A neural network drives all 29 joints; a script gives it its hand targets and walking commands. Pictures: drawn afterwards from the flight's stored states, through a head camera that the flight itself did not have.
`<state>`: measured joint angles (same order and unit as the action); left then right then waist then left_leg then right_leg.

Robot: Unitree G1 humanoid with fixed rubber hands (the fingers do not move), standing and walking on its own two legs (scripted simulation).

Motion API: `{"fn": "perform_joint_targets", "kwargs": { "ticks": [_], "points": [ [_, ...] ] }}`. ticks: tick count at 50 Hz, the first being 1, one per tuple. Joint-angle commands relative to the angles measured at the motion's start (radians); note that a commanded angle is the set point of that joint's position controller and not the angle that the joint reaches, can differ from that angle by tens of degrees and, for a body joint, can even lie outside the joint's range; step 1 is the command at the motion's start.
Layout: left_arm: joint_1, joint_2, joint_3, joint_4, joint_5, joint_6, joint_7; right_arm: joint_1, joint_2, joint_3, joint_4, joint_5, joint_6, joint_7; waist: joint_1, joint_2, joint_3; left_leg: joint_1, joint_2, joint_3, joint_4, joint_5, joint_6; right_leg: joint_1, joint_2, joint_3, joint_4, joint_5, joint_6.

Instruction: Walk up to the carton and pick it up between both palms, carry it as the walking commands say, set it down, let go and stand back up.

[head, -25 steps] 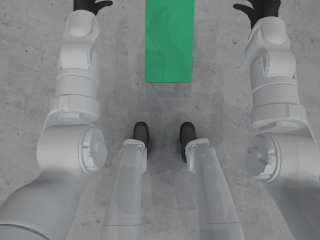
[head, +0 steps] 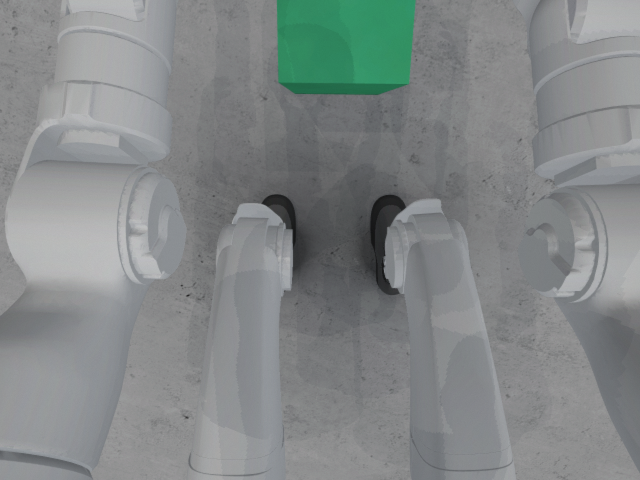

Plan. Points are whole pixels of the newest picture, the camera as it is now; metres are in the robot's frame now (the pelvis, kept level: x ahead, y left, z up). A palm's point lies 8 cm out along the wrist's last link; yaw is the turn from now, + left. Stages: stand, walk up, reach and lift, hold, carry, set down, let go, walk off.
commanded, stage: reach and lift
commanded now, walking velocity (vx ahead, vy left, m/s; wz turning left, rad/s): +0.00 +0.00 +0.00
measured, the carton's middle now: out of the picture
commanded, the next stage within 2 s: none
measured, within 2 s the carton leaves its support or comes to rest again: neither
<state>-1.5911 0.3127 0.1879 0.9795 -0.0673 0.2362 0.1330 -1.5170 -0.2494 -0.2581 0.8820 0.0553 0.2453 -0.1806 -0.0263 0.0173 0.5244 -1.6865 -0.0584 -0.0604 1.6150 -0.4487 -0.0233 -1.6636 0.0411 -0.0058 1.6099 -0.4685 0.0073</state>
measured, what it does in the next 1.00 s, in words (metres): lowers itself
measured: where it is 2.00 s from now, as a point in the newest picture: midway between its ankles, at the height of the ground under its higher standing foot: (333, 262)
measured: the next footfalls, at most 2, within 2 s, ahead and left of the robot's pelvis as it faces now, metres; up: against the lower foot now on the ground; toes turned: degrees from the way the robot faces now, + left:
none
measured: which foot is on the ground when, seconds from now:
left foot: down 0.00-1.00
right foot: down 0.00-1.00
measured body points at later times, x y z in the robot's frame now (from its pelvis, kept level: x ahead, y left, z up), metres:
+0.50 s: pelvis +0.00 +0.01 -0.12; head +0.39 +0.02 +0.10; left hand +0.59 +0.14 -0.30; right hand +0.58 -0.16 -0.30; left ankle +0.13 +0.12 -0.51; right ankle +0.12 -0.12 -0.51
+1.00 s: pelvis +0.02 +0.00 -0.18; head +0.40 +0.00 +0.04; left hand +0.59 +0.14 -0.37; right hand +0.58 -0.16 -0.37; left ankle +0.13 +0.12 -0.51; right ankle +0.12 -0.12 -0.51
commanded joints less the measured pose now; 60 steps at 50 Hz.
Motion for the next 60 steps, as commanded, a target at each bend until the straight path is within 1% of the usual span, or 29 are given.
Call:
{"fn": "perform_joint_targets", "kwargs": {
  "ticks": [1, 2, 5, 7, 8, 9, 11, 14, 15, 17, 19, 21, 22, 24, 26, 27, 31, 35, 38, 41, 42, 46, 47, 53, 54, 55, 56, 57, 60],
  "points": [
    [-0.398, 0.172, -0.018, -0.305, -0.025, -0.021, 0.047, -0.433, -0.201, 0.006, -0.347, 0.036, -0.034, -0.031, -0.01, -0.017, -2.226, 0.649, -0.06, 0.1, -0.029, 0.242, -0.005, 0.78, 0.068, -0.073, -0.021, 0.336, 0.036],
    [-0.348, 0.18, -0.024, -0.192, -0.017, -0.015, 0.052, -0.375, -0.194, 0.033, -0.189, 0.049, -0.027, -0.025, -0.006, -0.001, -2.079, 0.563, -0.051, 0.093, -0.016, 0.205, -0.007, 0.679, 0.063, -0.068, 0.006, 0.304, 0.032],
    [-0.442, 0.178, -0.077, -0.424, -0.082, -0.002, 0.072, -0.419, -0.256, 0.034, -0.346, 0.079, -0.026, -0.036, -0.053, 0.031, -2.232, 0.689, -0.048, 0.093, 0.046, 0.3, -0.017, 0.656, 0.057, -0.096, 0.066, 0.358, 0.019],
    [-0.36, 0.141, -0.115, -0.198, -0.084, 0.006, 0.064, -0.337, -0.202, 0.098, -0.141, 0.118, -0.015, -0.021, -0.036, 0.069, -2.004, 0.593, -0.032, 0.086, 0.072, 0.24, -0.017, 0.477, 0.045, -0.085, 0.074, 0.279, 0.013],
    [-0.371, 0.118, -0.136, -0.301, -0.114, 0.011, 0.068, -0.365, -0.248, 0.043, -0.269, 0.104, -0.023, -0.025, -0.082, 0.058, -2.114, 0.659, -0.042, 0.081, 0.099, 0.292, -0.025, 0.507, 0.046, -0.098, 0.09, 0.314, 0.012],
    [-0.366, 0.113, -0.146, -0.303, -0.129, 0.004, 0.067, -0.356, -0.214, 0.064, -0.251, 0.125, -0.032, -0.021, -0.088, 0.052, -2.097, 0.626, -0.041, 0.09, 0.111, 0.307, -0.022, 0.507, 0.05, -0.088, 0.094, 0.339, 0.012],
    [-0.348, 0.086, -0.157, -0.23, -0.138, -0.009, 0.06, -0.322, -0.191, 0.088, -0.151, 0.114, -0.038, -0.011, -0.084, 0.042, -2.005, 0.554, -0.038, 0.076, 0.144, 0.312, -0.02, 0.446, 0.045, -0.081, 0.132, 0.345, 0.014],
    [-0.372, 0.099, -0.154, -0.301, -0.111, -0.027, 0.067, -0.348, -0.191, 0.089, -0.215, 0.137, -0.062, -0.003, -0.053, 0.062, -2.071, 0.625, -0.039, 0.064, 0.181, 0.399, -0.016, 0.406, 0.049, -0.09, 0.181, 0.386, 0.016],
    [-0.365, 0.117, -0.143, -0.237, -0.107, -0.032, 0.064, -0.34, -0.198, 0.095, -0.117, 0.119, -0.064, 0.001, -0.054, 0.056, -1.979, 0.564, -0.034, 0.065, 0.189, 0.35, -0.022, 0.363, 0.046, -0.091, 0.203, 0.348, 0.017],
    [-0.35, 0.116, -0.116, -0.241, -0.102, -0.049, 0.062, -0.367, -0.185, 0.121, -0.173, 0.152, -0.083, 0.006, -0.005, 0.028, -1.983, 0.518, -0.038, 0.089, 0.224, 0.367, -0.017, 0.378, 0.047, -0.071, 0.214, 0.366, 0.024],
    [-0.378, 0.124, -0.111, -0.195, -0.116, -0.064, 0.062, -0.404, -0.223, 0.084, -0.127, 0.108, -0.101, 0.003, -0.045, -0.015, -1.916, 0.416, -0.039, 0.091, 0.24, 0.337, -0.024, 0.395, 0.043, -0.08, 0.252, 0.371, 0.031],
    [-0.369, 0.137, -0.111, -0.15, -0.114, -0.076, 0.053, -0.396, -0.204, 0.093, -0.069, 0.113, -0.106, 0.002, -0.038, -0.026, -1.868, 0.415, -0.036, 0.081, 0.263, 0.29, -0.013, 0.332, 0.042, -0.079, 0.268, 0.307, 0.039],
    [-0.382, 0.116, -0.122, -0.159, -0.121, -0.079, 0.054, -0.427, -0.22, 0.079, -0.159, 0.118, -0.117, -0.004, -0.052, 0.006, -1.895, 0.436, -0.031, 0.075, 0.288, 0.34, -0.012, 0.323, 0.048, -0.071, 0.277, 0.348, 0.033],
    [-0.387, 0.133, -0.135, -0.162, -0.105, -0.091, 0.056, -0.393, -0.233, 0.069, -0.049, 0.111, -0.123, -0.006, -0.04, 0.055, -1.867, 0.494, -0.034, 0.064, 0.304, 0.348, -0.025, 0.238, 0.042, -0.087, 0.314, 0.307, 0.032],
    [-0.363, 0.098, -0.142, -0.007, -0.092, -0.088, 0.046, -0.324, -0.193, 0.079, 0.134, 0.116, -0.117, 0.007, -0.046, 0.085, -1.673, 0.399, -0.022, 0.065, 0.312, 0.244, -0.032, 0.144, 0.036, -0.08, 0.315, 0.209, 0.027],
    [-0.419, 0.078, -0.167, -0.097, -0.132, -0.098, 0.039, -0.395, -0.217, 0.077, 0.05, 0.102, -0.133, 0.009, -0.078, 0.061, -1.712, 0.397, -0.031, 0.064, 0.322, 0.259, -0.039, 0.173, 0.036, -0.089, 0.322, 0.24, 0.025],
    [-0.376, 0.126, -0.132, -0.036, -0.113, -0.134, 0.037, -0.405, -0.166, 0.121, 0.079, 0.125, -0.164, 0.013, -0.014, 0.005, -1.673, 0.25, -0.019, 0.077, 0.37, 0.277, -0.028, 0.254, 0.034, -0.057, 0.384, 0.327, 0.041],
    [-0.381, 0.111, -0.176, 0.006, -0.14, -0.147, 0.034, -0.451, -0.186, 0.152, 0.082, 0.161, -0.182, 0.014, -0.01, 0.025, -1.629, 0.216, -0.023, 0.078, 0.418, 0.285, -0.029, 0.186, 0.027, -0.045, 0.425, 0.332, 0.041],
    [-0.463, 0.176, -0.13, -0.116, -0.157, -0.169, 0.04, -0.51, -0.211, 0.172, -0.002, 0.149, -0.185, 0.0, 0.02, -0.03, -1.719, 0.197, -0.029, 0.098, 0.443, 0.304, -0.03, 0.316, 0.026, -0.024, 0.453, 0.367, 0.04],
    [-0.444, 0.196, -0.146, -0.079, -0.176, -0.167, 0.041, -0.468, -0.201, 0.168, 0.008, 0.153, -0.183, -0.013, -0.009, -0.035, -1.661, 0.181, -0.016, 0.095, 0.456, 0.316, -0.02, 0.306, 0.029, -0.028, 0.459, 0.404, 0.037],
    [-0.392, 0.196, -0.127, -0.035, -0.168, -0.164, 0.037, -0.448, -0.169, 0.205, 0.01, 0.169, -0.177, -0.003, 0.023, -0.076, -1.621, 0.174, -0.014, 0.093, 0.454, 0.289, -0.002, 0.286, 0.027, -0.032, 0.451, 0.362, 0.043],
    [-0.311, 0.114, -0.177, 0.029, -0.181, -0.163, 0.016, -0.403, -0.163, 0.187, 0.037, 0.183, -0.183, 0.005, 0.001, -0.009, -1.59, 0.161, -0.009, 0.091, 0.44, 0.277, -0.012, 0.235, 0.029, -0.035, 0.447, 0.366, 0.034],
    [-0.312, 0.126, -0.182, 0.015, -0.167, -0.173, 0.016, -0.359, -0.123, 0.207, 0.066, 0.218, -0.18, 0.014, 0.022, 0.008, -1.569, 0.189, -0.013, 0.083, 0.439, 0.305, -0.009, 0.202, 0.035, -0.04, 0.462, 0.375, 0.035],
    [-0.316, 0.108, -0.178, -0.034, -0.184, -0.175, 0.012, -0.356, -0.163, 0.18, 0.03, 0.167, -0.193, 0.002, -0.011, -0.011, -1.623, 0.155, -0.02, 0.091, 0.46, 0.348, -0.02, 0.267, 0.035, -0.022, 0.465, 0.45, 0.035],
    [-0.272, 0.109, -0.154, 0.036, -0.166, -0.166, 0.014, -0.333, -0.155, 0.184, 0.085, 0.169, -0.187, 0.004, 0.016, -0.009, -1.577, 0.142, -0.018, 0.09, 0.45, 0.317, -0.021, 0.249, 0.033, -0.027, 0.47, 0.418, 0.038],
    [-0.3, 0.118, -0.168, -0.031, -0.183, -0.171, 0.013, -0.336, -0.159, 0.162, 0.062, 0.157, -0.189, 0.004, -0.021, -0.017, -1.604, 0.165, -0.018, 0.084, 0.462, 0.345, -0.02, 0.244, 0.037, -0.026, 0.465, 0.43, 0.041],
    [-0.296, 0.143, -0.158, -0.044, -0.158, -0.178, 0.021, -0.373, -0.148, 0.177, -0.009, 0.177, -0.195, 0.004, 0.027, -0.007, -1.636, 0.18, -0.022, 0.088, 0.446, 0.351, -0.018, 0.269, 0.043, -0.034, 0.469, 0.437, 0.046],
    [-0.351, 0.145, -0.155, -0.107, -0.171, -0.182, 0.031, -0.4, -0.176, 0.168, -0.057, 0.168, -0.196, -0.007, -0.004, -0.022, -1.703, 0.219, -0.024, 0.08, 0.467, 0.369, -0.015, 0.297, 0.044, -0.022, 0.47, 0.453, 0.037],
    [-0.397, 0.109, -0.192, -0.065, -0.188, -0.17, 0.032, -0.428, -0.138, 0.211, -0.009, 0.195, -0.181, -0.004, 0.027, -0.013, -1.597, 0.173, -0.016, 0.081, 0.435, 0.262, -0.011, 0.265, 0.039, -0.026, 0.456, 0.353, 0.033]
  ]
}}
